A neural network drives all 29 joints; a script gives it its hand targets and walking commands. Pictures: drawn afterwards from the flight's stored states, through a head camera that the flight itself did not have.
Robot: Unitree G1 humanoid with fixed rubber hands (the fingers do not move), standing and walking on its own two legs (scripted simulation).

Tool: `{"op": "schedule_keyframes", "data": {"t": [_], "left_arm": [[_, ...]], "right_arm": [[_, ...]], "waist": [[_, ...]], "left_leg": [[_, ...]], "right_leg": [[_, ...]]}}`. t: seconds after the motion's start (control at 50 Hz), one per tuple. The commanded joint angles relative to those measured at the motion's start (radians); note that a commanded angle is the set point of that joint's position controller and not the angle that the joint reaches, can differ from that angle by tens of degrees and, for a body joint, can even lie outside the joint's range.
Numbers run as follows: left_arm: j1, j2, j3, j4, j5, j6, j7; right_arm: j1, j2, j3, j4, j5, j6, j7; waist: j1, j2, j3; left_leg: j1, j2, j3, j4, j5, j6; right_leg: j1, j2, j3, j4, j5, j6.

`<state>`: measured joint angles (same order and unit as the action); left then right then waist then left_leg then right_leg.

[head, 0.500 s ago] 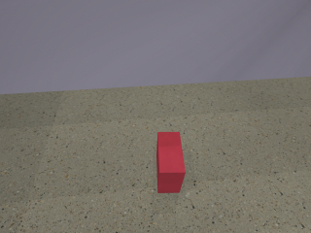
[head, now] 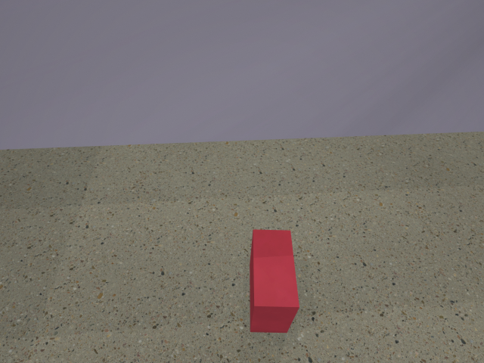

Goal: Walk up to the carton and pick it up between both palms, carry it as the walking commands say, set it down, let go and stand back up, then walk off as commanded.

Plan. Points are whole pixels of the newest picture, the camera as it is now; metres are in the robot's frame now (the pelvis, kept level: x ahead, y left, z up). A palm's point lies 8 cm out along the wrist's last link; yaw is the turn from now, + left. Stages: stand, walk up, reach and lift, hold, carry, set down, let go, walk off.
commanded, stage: walk up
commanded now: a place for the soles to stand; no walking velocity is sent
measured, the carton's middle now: (270, 281) +0.54 -0.10 -0.61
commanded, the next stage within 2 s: none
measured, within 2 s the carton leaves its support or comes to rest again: neither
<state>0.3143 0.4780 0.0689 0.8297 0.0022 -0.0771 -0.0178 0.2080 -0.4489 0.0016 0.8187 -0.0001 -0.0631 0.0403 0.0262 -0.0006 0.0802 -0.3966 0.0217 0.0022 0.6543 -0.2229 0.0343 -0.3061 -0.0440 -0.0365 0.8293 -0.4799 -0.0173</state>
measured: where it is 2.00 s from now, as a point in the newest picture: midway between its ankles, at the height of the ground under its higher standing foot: outside the picture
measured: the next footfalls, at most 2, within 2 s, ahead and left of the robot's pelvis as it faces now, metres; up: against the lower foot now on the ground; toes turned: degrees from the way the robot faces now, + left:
right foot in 1.50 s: +0.12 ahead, -0.19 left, +0.00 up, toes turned +2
left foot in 1.80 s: +0.12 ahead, +0.04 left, +0.00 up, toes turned +0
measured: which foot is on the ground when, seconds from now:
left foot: down 0.00-1.00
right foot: down 0.00-1.00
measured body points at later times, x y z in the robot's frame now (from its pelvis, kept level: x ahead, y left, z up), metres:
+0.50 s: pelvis +0.03 +0.01 +0.01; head +0.03 +0.01 +0.46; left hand +0.10 +0.34 -0.10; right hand +0.15 -0.31 -0.09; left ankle +0.07 +0.14 -0.71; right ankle +0.03 -0.11 -0.71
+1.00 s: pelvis +0.03 +0.03 +0.02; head +0.03 +0.04 +0.47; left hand +0.07 +0.36 -0.11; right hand +0.15 -0.30 -0.08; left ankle +0.07 +0.14 -0.71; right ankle +0.03 -0.11 -0.71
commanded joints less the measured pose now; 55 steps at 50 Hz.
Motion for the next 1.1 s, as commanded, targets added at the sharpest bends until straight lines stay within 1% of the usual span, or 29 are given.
{"op": "schedule_keyframes", "data": {"t": [0.0, 0.02, 0.04, 0.06, 0.08, 0.1, 0.12, 0.14, 0.16, 0.18, 0.2, 0.22, 0.24, 0.26, 0.36, 0.42, 0.5, 0.56, 0.64, 0.66, 0.68, 0.7, 0.72, 0.74, 0.78, 0.88, 0.92, 0.96, 1.08], "left_arm": [[0.033, 0.16, 0.024, -0.051, -0.009, 0.016, 0.035], [0.026, 0.152, 0.024, -0.036, -0.009, 0.014, 0.034], [0.055, 0.139, 0.023, 0.003, -0.006, 0.013, 0.033], [0.095, 0.112, 0.02, 0.034, -0.004, 0.01, 0.032], [0.122, 0.099, 0.018, 0.06, 0.0, 0.007, 0.036], [0.105, 0.123, 0.022, 0.055, 0.015, -0.003, 0.042], [0.027, 0.197, 0.034, 0.039, 0.029, -0.017, 0.046], [-0.047, 0.216, 0.035, 0.029, 0.025, -0.017, 0.039], [-0.091, 0.209, 0.028, 0.033, 0.02, -0.019, 0.036], [-0.1, 0.182, 0.018, 0.041, 0.014, -0.02, 0.038], [-0.085, 0.153, 0.008, 0.046, 0.003, -0.018, 0.04], [-0.07, 0.128, 0.003, 0.046, -0.001, -0.016, 0.039], [-0.058, 0.125, 0.001, 0.053, -0.007, -0.013, 0.039], [-0.066, 0.126, 0.0, 0.055, -0.008, -0.013, 0.04], [-0.107, 0.133, 0.0, 0.082, -0.002, 0.002, 0.043], [-0.127, 0.119, -0.006, 0.1, 0.001, 0.009, 0.038], [-0.153, 0.111, -0.009, 0.124, 0.002, 0.017, 0.03], [-0.162, 0.111, -0.009, 0.146, 0.005, 0.018, 0.028], [-0.154, 0.107, -0.01, 0.176, 0.003, 0.024, 0.025], [-0.146, 0.103, -0.011, 0.186, 0.002, 0.023, 0.024], [-0.159, 0.101, -0.014, 0.19, 0.005, 0.024, 0.024], [-0.159, 0.104, -0.011, 0.198, 0.005, 0.023, 0.023], [-0.163, 0.105, -0.013, 0.199, 0.005, 0.023, 0.023], [-0.169, 0.103, -0.017, 0.21, 0.003, 0.024, 0.024], [-0.161, 0.096, -0.02, 0.218, 0.002, 0.025, 0.023], [-0.173, 0.109, -0.02, 0.221, 0.002, 0.023, 0.026], [-0.175, 0.1, -0.023, 0.22, 0.002, 0.025, 0.026], [-0.171, 0.096, -0.023, 0.221, 0.001, 0.026, 0.026], [-0.187, 0.103, -0.022, 0.221, 0.0, 0.025, 0.027]], "right_arm": [[0.049, -0.278, -0.123, -0.045, -0.008, 0.007, -0.034], [0.023, -0.253, -0.112, -0.044, -0.011, 0.015, -0.033], [-0.023, -0.227, -0.098, -0.043, -0.012, 0.018, -0.035], [-0.066, -0.211, -0.088, -0.046, -0.009, 0.025, -0.033], [-0.093, -0.192, -0.076, -0.039, -0.006, 0.033, -0.03], [-0.096, -0.138, -0.057, -0.039, 0.005, 0.035, -0.028], [-0.086, -0.086, -0.043, -0.033, 0.017, 0.038, -0.027], [-0.083, -0.11, -0.049, -0.017, 0.009, 0.042, -0.033], [-0.076, -0.127, -0.053, 0.002, 0.004, 0.034, -0.031], [-0.079, -0.122, -0.052, 0.015, 0.002, 0.023, -0.03], [-0.069, -0.14, -0.054, 0.028, -0.003, 0.014, -0.032], [-0.071, -0.15, -0.058, 0.032, -0.005, 0.007, -0.034], [-0.079, -0.155, -0.056, 0.042, 0.0, 0.005, -0.035], [-0.088, -0.157, -0.054, 0.05, 0.003, 0.008, -0.035], [-0.127, -0.151, -0.05, 0.092, -0.003, 0.021, -0.04], [-0.152, -0.157, -0.046, 0.11, -0.008, 0.021, -0.036], [-0.184, -0.165, -0.042, 0.139, -0.012, 0.022, -0.032], [-0.191, -0.152, -0.036, 0.154, -0.017, 0.023, -0.031], [-0.212, -0.164, -0.036, 0.173, -0.021, 0.022, -0.029], [-0.222, -0.159, -0.034, 0.177, -0.019, 0.022, -0.03], [-0.22, -0.156, -0.034, 0.175, -0.023, 0.022, -0.029], [-0.216, -0.153, -0.032, 0.182, -0.017, 0.023, -0.029], [-0.209, -0.158, -0.035, 0.186, -0.02, 0.023, -0.03], [-0.213, -0.161, -0.035, 0.195, -0.022, 0.023, -0.031], [-0.223, -0.155, -0.033, 0.193, -0.018, 0.023, -0.029], [-0.218, -0.141, -0.031, 0.197, -0.016, 0.025, -0.03], [-0.211, -0.15, -0.034, 0.2, -0.019, 0.026, -0.03], [-0.221, -0.145, -0.032, 0.194, -0.016, 0.026, -0.03], [-0.214, -0.143, -0.031, 0.199, -0.017, 0.025, -0.03]], "waist": [[-0.043, 0.176, -0.101], [-0.033, 0.176, -0.088], [-0.016, 0.163, -0.102], [0.016, 0.17, -0.11], [0.031, 0.17, -0.123], [0.032, 0.067, -0.12], [0.005, -0.128, -0.078], [-0.027, -0.109, -0.042], [-0.048, -0.054, -0.061], [-0.045, -0.032, -0.106], [-0.038, -0.018, -0.162], [-0.029, -0.022, -0.182], [-0.017, -0.013, -0.198], [-0.018, -0.008, -0.2], [-0.022, 0.009, -0.154], [-0.018, 0.019, -0.14], [-0.008, 0.056, -0.1], [-0.011, 0.062, -0.099], [0.001, 0.096, -0.092], [0.003, 0.108, -0.092], [-0.006, 0.097, -0.097], [-0.006, 0.072, -0.095], [-0.008, 0.065, -0.104], [-0.009, 0.1, -0.088], [-0.004, 0.094, -0.106], [-0.015, 0.067, -0.109], [-0.013, 0.083, -0.113], [-0.01, 0.079, -0.104], [-0.014, 0.047, -0.127]], "left_leg": [[0.227, 0.304, -0.413, -0.242, 0.122, 0.28], [0.185, 0.249, -0.344, -0.227, 0.119, 0.235], [0.136, 0.221, -0.293, -0.198, 0.198, 0.198], [0.054, 0.188, -0.234, -0.16, 0.208, 0.168], [0.004, 0.165, -0.192, -0.122, 0.145, 0.131], [-0.037, 0.135, -0.152, -0.064, 0.045, 0.08], [-0.085, 0.026, -0.076, 0.044, -0.056, 0.014], [-0.044, 0.013, -0.025, 0.042, -0.182, -0.008], [0.017, 0.022, -0.028, -0.018, -0.139, 0.0], [0.089, 0.032, -0.044, -0.071, 0.008, 0.007], [0.149, 0.056, -0.075, -0.073, 0.185, 0.025], [0.179, 0.084, -0.109, -0.066, 0.279, 0.047], [0.198, 0.093, -0.111, -0.046, 0.325, 0.063], [0.194, 0.09, -0.11, -0.03, 0.339, 0.063], [0.144, 0.097, -0.116, -0.092, 0.218, 0.055], [0.131, 0.11, -0.145, -0.149, 0.12, 0.06], [0.099, 0.111, -0.185, -0.219, -0.049, 0.055], [0.099, 0.115, -0.196, -0.256, -0.087, 0.053], [0.1, 0.129, -0.227, -0.31, -0.119, 0.051], [0.11, 0.129, -0.222, -0.311, -0.124, 0.05], [0.114, 0.123, -0.217, -0.311, -0.121, 0.048], [0.119, 0.121, -0.216, -0.309, -0.109, 0.043], [0.124, 0.12, -0.212, -0.311, -0.106, 0.041], [0.125, 0.121, -0.211, -0.316, -0.091, 0.038], [0.141, 0.124, -0.21, -0.318, -0.061, 0.039], [0.175, 0.117, -0.184, -0.296, 0.036, 0.032], [0.172, 0.119, -0.184, -0.308, 0.006, 0.033], [0.16, 0.117, -0.192, -0.313, -0.004, 0.031], [0.19, 0.116, -0.171, -0.299, 0.073, 0.028]], "right_leg": [[-0.215, -0.02, 0.045, 0.129, -0.139, -0.01], [-0.179, -0.025, 0.034, 0.031, -0.115, -0.012], [-0.102, -0.007, 0.009, -0.055, -0.031, -0.008], [0.006, 0.015, -0.022, -0.166, 0.099, -0.013], [0.095, 0.034, -0.034, -0.275, 0.214, -0.016], [0.126, -0.022, 0.058, -0.379, 0.216, -0.033], [0.085, -0.204, 0.322, -0.498, 0.214, -0.077], [0.017, -0.262, 0.355, -0.491, 0.242, -0.138], [0.017, -0.24, 0.287, -0.413, 0.359, -0.147], [0.033, -0.196, 0.209, -0.342, 0.488, -0.118], [0.044, -0.155, 0.144, -0.291, 0.559, -0.082], [0.038, -0.118, 0.107, -0.277, 0.548, -0.057], [0.038, -0.098, 0.084, -0.275, 0.523, -0.046], [0.047, -0.096, 0.083, -0.274, 0.526, -0.045], [0.038, -0.092, 0.086, -0.296, 0.413, -0.045], [0.02, -0.077, 0.084, -0.319, 0.294, -0.038], [0.006, -0.057, 0.079, -0.354, 0.152, -0.031], [0.02, -0.053, 0.076, -0.365, 0.153, -0.032], [0.049, -0.044, 0.055, -0.357, 0.164, -0.019], [0.048, -0.043, 0.055, -0.367, 0.172, -0.018], [0.05, -0.041, 0.054, -0.375, 0.178, -0.018], [0.059, -0.044, 0.057, -0.386, 0.19, -0.02], [0.065, -0.046, 0.064, -0.387, 0.2, -0.019], [0.054, -0.047, 0.062, -0.389, 0.21, -0.018], [0.072, -0.047, 0.054, -0.393, 0.228, -0.014], [0.073, -0.057, 0.056, -0.406, 0.278, -0.014], [0.078, -0.054, 0.056, -0.405, 0.26, -0.012], [0.077, -0.053, 0.054, -0.407, 0.259, -0.012], [0.096, -0.066, 0.063, -0.415, 0.317, -0.015]]}}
